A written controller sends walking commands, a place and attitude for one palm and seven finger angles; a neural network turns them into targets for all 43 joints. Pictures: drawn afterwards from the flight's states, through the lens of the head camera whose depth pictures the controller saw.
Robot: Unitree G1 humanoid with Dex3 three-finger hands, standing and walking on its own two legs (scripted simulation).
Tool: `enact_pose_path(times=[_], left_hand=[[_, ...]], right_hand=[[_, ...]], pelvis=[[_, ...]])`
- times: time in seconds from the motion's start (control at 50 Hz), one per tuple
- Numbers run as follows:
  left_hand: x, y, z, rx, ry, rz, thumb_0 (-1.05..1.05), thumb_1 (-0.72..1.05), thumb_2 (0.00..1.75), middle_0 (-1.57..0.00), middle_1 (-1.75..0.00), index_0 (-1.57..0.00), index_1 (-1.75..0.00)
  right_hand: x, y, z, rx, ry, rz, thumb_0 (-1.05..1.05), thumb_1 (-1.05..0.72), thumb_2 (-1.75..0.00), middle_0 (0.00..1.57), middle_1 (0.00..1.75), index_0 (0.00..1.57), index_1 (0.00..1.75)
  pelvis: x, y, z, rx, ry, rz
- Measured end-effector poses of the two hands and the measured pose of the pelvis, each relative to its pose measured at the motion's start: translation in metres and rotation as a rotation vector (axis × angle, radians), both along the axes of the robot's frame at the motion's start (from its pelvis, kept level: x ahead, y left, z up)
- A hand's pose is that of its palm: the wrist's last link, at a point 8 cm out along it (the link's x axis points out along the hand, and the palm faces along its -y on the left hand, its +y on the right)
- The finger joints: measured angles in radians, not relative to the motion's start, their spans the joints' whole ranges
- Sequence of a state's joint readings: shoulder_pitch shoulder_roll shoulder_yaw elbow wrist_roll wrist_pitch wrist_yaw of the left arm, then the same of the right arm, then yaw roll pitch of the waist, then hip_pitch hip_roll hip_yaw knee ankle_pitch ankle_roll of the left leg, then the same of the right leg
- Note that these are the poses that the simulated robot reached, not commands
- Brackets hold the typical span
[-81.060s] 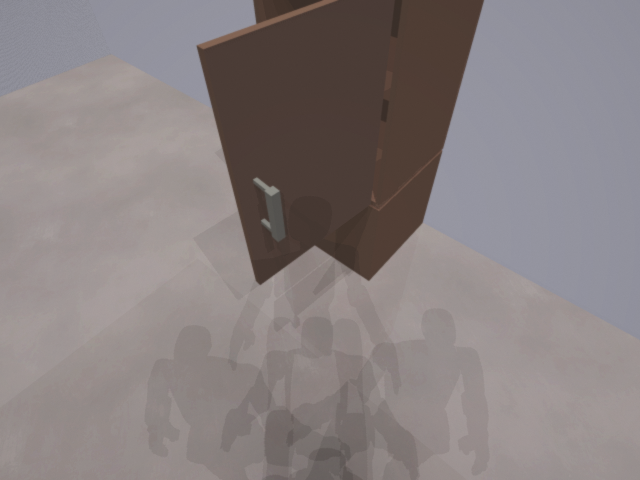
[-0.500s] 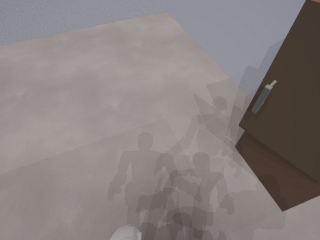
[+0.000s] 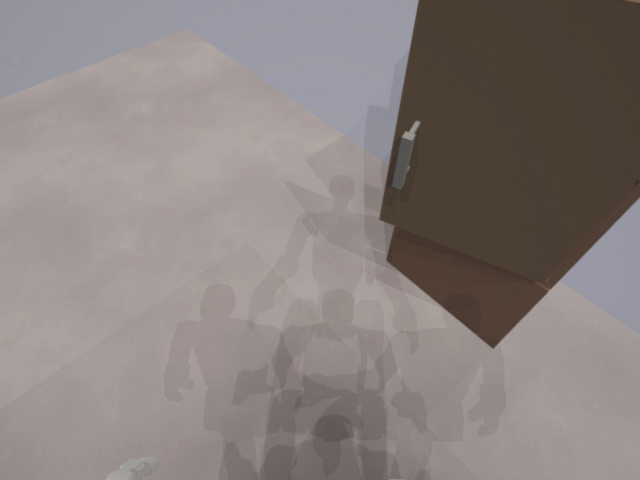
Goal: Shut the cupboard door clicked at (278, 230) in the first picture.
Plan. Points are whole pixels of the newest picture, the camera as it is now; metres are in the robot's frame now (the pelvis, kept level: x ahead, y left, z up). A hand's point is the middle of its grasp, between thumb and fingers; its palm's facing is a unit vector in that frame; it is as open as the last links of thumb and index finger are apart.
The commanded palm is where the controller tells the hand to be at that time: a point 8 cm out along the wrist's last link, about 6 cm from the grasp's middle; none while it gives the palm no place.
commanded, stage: turn to face it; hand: left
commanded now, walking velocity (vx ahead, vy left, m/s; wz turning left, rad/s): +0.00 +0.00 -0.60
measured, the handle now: (406, 155) +0.72 -0.14 -0.07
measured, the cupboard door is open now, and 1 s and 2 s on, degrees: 19 19 19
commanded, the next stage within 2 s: take the last steps up to it in 0.70 s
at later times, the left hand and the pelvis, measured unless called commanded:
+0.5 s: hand out of the picture +0.12 +0.18 -0.16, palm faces -0.18 -0.96 -0.22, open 7.4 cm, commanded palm none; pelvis +0.02 -0.01 +0.01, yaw -15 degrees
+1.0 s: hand (242, 442) +0.18 +0.13 -0.16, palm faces -0.40 -0.89 -0.23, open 7.4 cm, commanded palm none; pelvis +0.03 -0.01 +0.00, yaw -25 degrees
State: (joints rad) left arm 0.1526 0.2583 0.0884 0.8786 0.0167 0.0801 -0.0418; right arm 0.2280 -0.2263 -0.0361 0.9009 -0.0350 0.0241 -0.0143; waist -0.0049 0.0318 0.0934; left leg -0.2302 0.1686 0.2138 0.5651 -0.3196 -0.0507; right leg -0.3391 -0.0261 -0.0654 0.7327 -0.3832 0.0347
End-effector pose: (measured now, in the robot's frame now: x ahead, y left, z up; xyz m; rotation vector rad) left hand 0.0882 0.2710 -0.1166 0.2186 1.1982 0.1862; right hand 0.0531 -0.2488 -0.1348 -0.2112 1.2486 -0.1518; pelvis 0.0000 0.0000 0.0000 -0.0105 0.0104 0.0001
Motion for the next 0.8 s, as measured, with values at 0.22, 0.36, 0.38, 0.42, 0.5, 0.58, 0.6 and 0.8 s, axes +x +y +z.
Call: enact_pose_path(times=[0.22,0.36,0.38,0.42,0.5,0.58,0.6,0.8], left_hand=[[0.023,-0.057,0.015,0.027,-0.009,-0.127,0.0,0.9,0.9,-0.2,-0.3,-0.2,-0.3],[0.024,-0.065,0.006,-0.014,0.024,-0.17,0.0,0.9,0.9,-0.2,-0.3,-0.21,-0.3],[0.025,-0.064,0.004,-0.019,0.028,-0.173,0.0,0.9,0.9,-0.2,-0.3,-0.21,-0.3],[0.026,-0.061,-0.001,-0.029,0.038,-0.178,0.0,0.9,0.9,-0.2,-0.3,-0.21,-0.3],[0.031,-0.047,-0.014,-0.044,0.068,-0.194,0.0,0.9,0.9,-0.2,-0.3,-0.21,-0.3],[0.045,-0.03,-0.029,-0.055,0.092,-0.22,0.0,0.9,0.9,-0.2,-0.3,-0.21,-0.3],[0.049,-0.027,-0.029,-0.054,0.096,-0.234,0.0,0.9,0.9,-0.2,-0.3,-0.21,-0.3],[0.092,-0.032,-0.013,-0.038,0.081,-0.354,0.0,0.91,0.9,-0.2,-0.3,-0.2,-0.3]], right_hand=[[-0.017,-0.051,-0.001,0.001,0.0,-0.146,0.01,-0.91,-0.9,0.2,0.3,0.2,0.3],[-0.003,-0.05,0.012,-0.012,-0.067,-0.188,0.01,-0.91,-0.9,0.2,0.3,0.2,0.3],[-0.001,-0.048,0.014,-0.016,-0.073,-0.193,0.01,-0.91,-0.9,0.2,0.3,0.2,0.3],[0.004,-0.044,0.017,-0.025,-0.087,-0.202,0.01,-0.91,-0.9,0.2,0.3,0.2,0.3],[0.013,-0.029,0.025,-0.048,-0.125,-0.225,0.01,-0.91,-0.9,0.2,0.3,0.2,0.3],[0.008,-0.012,0.027,-0.079,-0.143,-0.243,0.01,-0.91,-0.9,0.2,0.3,0.2,0.3],[0.004,-0.007,0.029,-0.081,-0.134,-0.246,0.01,-0.91,-0.9,0.2,0.3,0.2,0.3],[-0.064,0.021,0.025,-0.045,0.004,-0.375,0.01,-0.91,-0.9,0.2,0.3,0.2,0.3]], pelvis=[[0.003,-0.028,0.008,0.049,0.002,-0.12],[0.009,-0.026,0.01,0.034,0.005,-0.187],[0.011,-0.024,0.01,0.03,0.005,-0.196],[0.014,-0.019,0.009,0.024,0.006,-0.215],[0.021,-0.006,0.005,0.014,0.009,-0.258],[0.026,0.009,-0.001,-0.002,0.009,-0.297],[0.026,0.011,0.0,-0.004,0.005,-0.311],[0.027,0.017,0.012,-0.034,0.004,-0.393]])
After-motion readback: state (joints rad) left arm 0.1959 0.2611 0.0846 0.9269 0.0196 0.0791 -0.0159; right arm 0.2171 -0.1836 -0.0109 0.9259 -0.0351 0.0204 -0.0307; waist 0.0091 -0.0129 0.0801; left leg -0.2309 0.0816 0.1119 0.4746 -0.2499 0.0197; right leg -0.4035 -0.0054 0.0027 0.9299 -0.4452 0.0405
